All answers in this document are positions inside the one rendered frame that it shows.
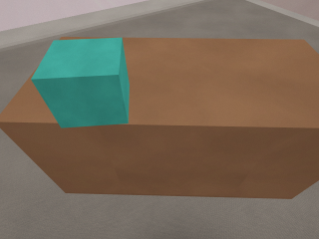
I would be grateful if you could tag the carton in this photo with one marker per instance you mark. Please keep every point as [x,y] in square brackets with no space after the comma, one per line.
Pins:
[85,82]

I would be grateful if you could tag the pedestal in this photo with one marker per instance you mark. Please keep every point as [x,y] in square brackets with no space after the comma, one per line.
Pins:
[208,117]

